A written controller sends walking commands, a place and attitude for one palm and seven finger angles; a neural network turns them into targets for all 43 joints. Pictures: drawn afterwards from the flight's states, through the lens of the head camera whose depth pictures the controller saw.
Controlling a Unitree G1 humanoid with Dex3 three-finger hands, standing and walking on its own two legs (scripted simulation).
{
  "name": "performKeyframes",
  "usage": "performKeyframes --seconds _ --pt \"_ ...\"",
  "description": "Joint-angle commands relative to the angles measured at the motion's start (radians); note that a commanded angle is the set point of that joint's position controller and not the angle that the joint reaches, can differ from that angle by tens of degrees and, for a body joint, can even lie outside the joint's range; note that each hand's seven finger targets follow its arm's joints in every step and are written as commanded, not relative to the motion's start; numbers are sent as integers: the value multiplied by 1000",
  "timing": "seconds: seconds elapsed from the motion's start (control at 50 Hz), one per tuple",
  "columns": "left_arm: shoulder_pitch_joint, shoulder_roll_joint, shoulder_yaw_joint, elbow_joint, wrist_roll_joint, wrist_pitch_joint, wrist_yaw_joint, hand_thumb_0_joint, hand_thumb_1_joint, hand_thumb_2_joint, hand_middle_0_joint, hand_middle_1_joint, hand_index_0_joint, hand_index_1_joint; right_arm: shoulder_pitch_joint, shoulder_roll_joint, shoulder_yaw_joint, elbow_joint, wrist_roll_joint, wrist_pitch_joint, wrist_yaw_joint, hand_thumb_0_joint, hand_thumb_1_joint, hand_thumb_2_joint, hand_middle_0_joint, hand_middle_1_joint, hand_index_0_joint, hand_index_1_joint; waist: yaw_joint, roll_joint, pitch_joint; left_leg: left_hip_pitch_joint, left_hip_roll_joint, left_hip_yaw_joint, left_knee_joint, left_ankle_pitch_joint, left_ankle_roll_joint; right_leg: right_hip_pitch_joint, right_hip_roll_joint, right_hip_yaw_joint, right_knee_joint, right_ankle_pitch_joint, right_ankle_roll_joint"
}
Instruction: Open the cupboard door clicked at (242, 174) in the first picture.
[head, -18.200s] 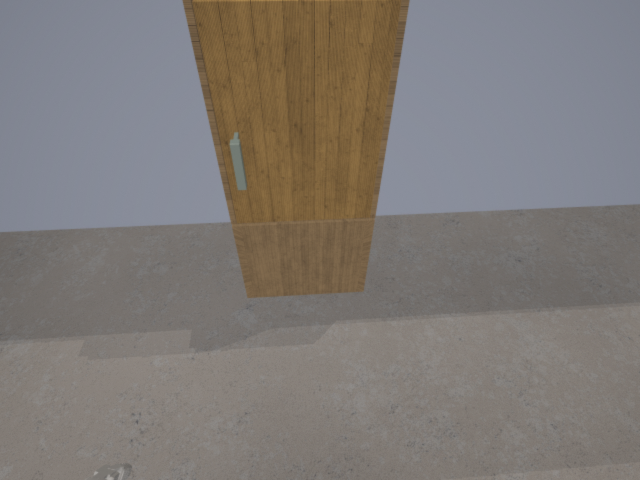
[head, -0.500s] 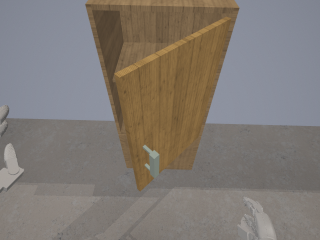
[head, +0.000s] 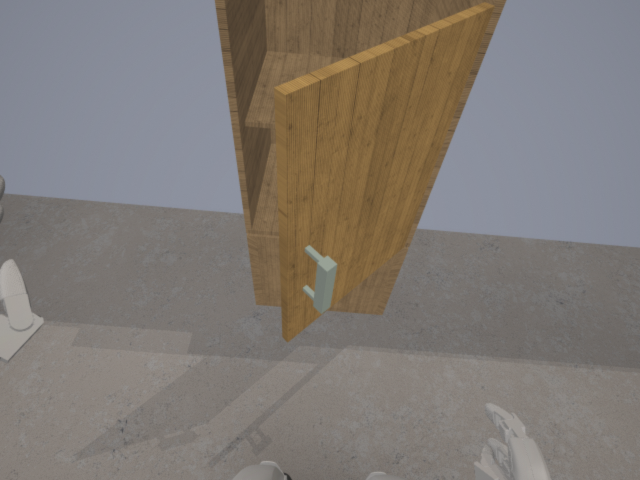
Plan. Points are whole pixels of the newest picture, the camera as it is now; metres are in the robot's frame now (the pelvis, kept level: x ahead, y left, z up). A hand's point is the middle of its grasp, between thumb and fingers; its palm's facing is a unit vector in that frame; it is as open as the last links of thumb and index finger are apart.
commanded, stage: step back with the hand held close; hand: left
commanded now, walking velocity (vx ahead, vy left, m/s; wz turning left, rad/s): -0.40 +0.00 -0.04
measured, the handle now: (316, 279) +0.44 +0.02 -0.09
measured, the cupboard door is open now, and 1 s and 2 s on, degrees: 46 46 46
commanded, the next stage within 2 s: stop stepping back and stand still in 0.24 s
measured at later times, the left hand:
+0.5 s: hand (42, 447) +0.12 +0.20 +0.19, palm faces +0.23 -0.79 -0.57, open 7.4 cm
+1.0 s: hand out of the picture +0.06 +0.23 +0.18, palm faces +0.39 -0.78 -0.49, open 7.4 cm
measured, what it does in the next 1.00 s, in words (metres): walks backwards: right foot, then left foot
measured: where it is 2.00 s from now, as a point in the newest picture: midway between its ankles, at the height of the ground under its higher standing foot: outside the picture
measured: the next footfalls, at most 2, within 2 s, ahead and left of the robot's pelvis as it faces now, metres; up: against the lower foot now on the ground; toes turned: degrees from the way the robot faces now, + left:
right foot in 0.22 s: -0.11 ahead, -0.13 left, +0.00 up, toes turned -7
left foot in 0.46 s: +0.00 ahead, +0.03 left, +0.00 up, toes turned -4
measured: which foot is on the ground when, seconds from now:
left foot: down 0.00-0.32, up 0.34-0.44, down 0.46-0.64, up 0.66-0.86, down 0.88-1.00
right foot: up 0.00-0.20, down 0.22-1.00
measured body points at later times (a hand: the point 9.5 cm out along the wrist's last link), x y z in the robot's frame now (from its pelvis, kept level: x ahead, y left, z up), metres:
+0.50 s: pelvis -0.09 -0.04 +0.01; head -0.07 -0.02 +0.46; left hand +0.10 +0.24 +0.22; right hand +0.07 -0.30 -0.06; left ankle -0.04 +0.03 -0.73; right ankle -0.21 -0.11 -0.71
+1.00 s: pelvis -0.16 -0.03 +0.01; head -0.16 -0.02 +0.46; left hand +0.03 +0.27 +0.21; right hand -0.05 -0.27 -0.08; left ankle -0.16 +0.09 -0.72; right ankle -0.15 -0.13 -0.72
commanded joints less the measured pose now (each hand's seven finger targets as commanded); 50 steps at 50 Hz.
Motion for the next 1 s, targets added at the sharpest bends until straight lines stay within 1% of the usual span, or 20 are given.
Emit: performKeyframes --seconds 0.0,0.08,0.18,0.2,0.26,0.32,0.36,0.4,0.44,0.46,0.48,0.52,0.58,0.64,0.68,0.72,0.8,0.86,0.9,0.98 --pt "0 181 174 -204 -7 -69 14 0 900 900 -200 -300 -200 -300 -129 -133 -61 -159 -7 -82 -7 0 -900 -900 200 300 200 300 29 144 -182 -245 297 -325 -430 -416 102 360 43 45 256 -116 -6" --pt "35 133 124 -189 -20 -66 2 0 900 900 -200 -300 -200 -300 -121 -134 -59 -119 -21 -106 12 0 -900 -900 200 300 200 300 19 200 -153 -21 257 -255 -379 -180 86 229 32 24 53 -195 -21" --pt "-14 173 99 -224 -36 -82 -16 0 900 900 -200 -300 -200 -300 -70 -129 -56 -29 -36 -108 38 0 -900 -900 200 300 200 300 24 196 -373 577 248 -176 -154 813 33 59 -1 38 -266 -86 -18" --pt "-25 189 115 -236 -42 -84 -20 0 900 900 -200 -300 -200 -300 -92 -127 -58 -43 -28 -106 46 0 -900 -900 200 300 200 300 36 174 -417 642 235 -145 -117 854 29 68 0 33 -283 -33 -7" --pt "-7 254 192 -301 -53 -90 -27 0 900 900 -200 -300 -200 -300 -147 -121 -58 -111 -4 -76 49 0 -900 -900 200 300 200 300 53 49 -466 566 163 -25 -41 704 6 181 -40 36 -314 366 16" --pt "129 322 303 -239 -79 -84 -24 0 900 900 -200 -300 -200 -300 -250 -99 -25 -216 56 -51 32 0 -900 -900 200 300 200 300 72 -338 -345 7 -42 77 158 -212 -56 438 -265 85 -219 1366 154" --pt "263 263 291 -182 -84 -46 -31 0 900 900 -200 -300 -200 -300 -235 -74 -14 -208 48 -42 29 0 -900 -900 200 300 200 300 55 -176 -269 -21 -34 61 111 -204 -38 393 -239 55 -174 1176 97" --pt "245 219 248 -211 -92 -24 -18 0 900 900 -200 -300 -200 -300 -193 -94 -3 -169 27 -34 9 0 -900 -900 200 300 200 300 4 52 -322 229 -18 79 -83 191 -22 314 -153 30 -99 950 27" --pt "187 203 189 -201 -91 -7 -8 0 900 900 -200 -300 -200 -300 -118 -144 -18 -128 20 -38 11 0 -900 -900 200 300 200 300 -14 185 -333 480 112 -42 -115 648 29 92 -50 -15 -9 291 61" --pt "124 179 140 -187 -88 -4 -12 0 900 900 -200 -300 -200 -300 -80 -155 -26 -120 25 -52 21 0 -900 -900 200 300 200 300 -10 193 -287 469 195 -120 -187 625 50 34 -28 -4 29 -145 59" --pt "131 154 109 -97 -70 14 -10 0 900 900 -200 -300 -200 -300 -78 -151 -36 -109 18 -74 21 0 -900 -900 200 300 200 300 4 191 -209 390 227 -181 -240 418 71 12 -25 15 21 -330 51" --pt "67 159 97 -75 -55 40 0 0 900 900 -200 -300 -200 -300 -86 -152 -30 -119 7 -82 8 0 -900 -900 200 300 200 300 10 178 -107 156 227 -220 -355 54 74 145 -33 -7 -23 -326 9" --pt "7 208 100 -99 -32 33 6 0 900 900 -200 -300 -200 -300 -102 -152 -35 -139 12 -69 -3 0 -900 -900 200 300 200 300 3 -2 -107 47 103 -98 -253 -239 -1 263 -92 2 -281 -103 -24" --pt "-58 182 57 -160 -18 9 7 0 900 900 -200 -300 -200 -300 -101 -135 -59 -132 12 -52 -4 0 -900 -900 200 300 200 300 0 -218 -18 117 -10 -31 326 -271 -75 -154 -410 406 -566 -639 -163" --pt "-108 187 67 -172 -5 -4 12 0 900 900 -200 -300 -200 -300 -86 -139 -56 -105 3 -53 -1 0 -900 -900 200 300 200 300 -20 -125 5 36 14 -29 443 -215 -75 -155 -384 358 -545 -557 -156" --pt "-128 203 85 -164 4 -23 18 0 900 900 -200 -300 -200 -300 -82 -106 -33 -101 1 -68 -7 0 -900 -900 200 300 200 300 -14 -36 -7 46 57 0 267 -173 -57 -49 -322 216 -473 -364 -145" --pt "-112 187 93 -129 7 -40 31 0 900 900 -200 -300 -200 -300 -58 -97 -29 -85 -4 -107 -31 0 -900 -900 200 300 200 300 4 27 -32 195 27 66 -117 -193 -29 41 -251 145 -382 -343 -124" --pt "-27 166 113 -147 -8 -56 34 0 900 900 -200 -300 -200 -300 -32 -124 -36 -104 -1 -123 -24 0 -900 -900 200 300 200 300 13 239 -100 227 160 -151 -278 -158 32 122 -93 44 -130 -109 -49" --pt "14 169 123 -125 -15 -49 26 0 900 900 -200 -300 -200 -300 -17 -97 -26 -90 3 -121 -12 0 -900 -900 200 300 200 300 -1 195 -149 232 212 -187 -252 86 40 149 -54 -57 -36 -31 -23" --pt "-11 139 91 -89 -21 -35 8 0 900 900 -200 -300 -200 -300 -42 -121 -31 -81 10 -137 -4 0 -900 -900 200 300 200 300 2 53 -99 121 176 -92 -227 39 6 244 -55 -61 -113 36 -22"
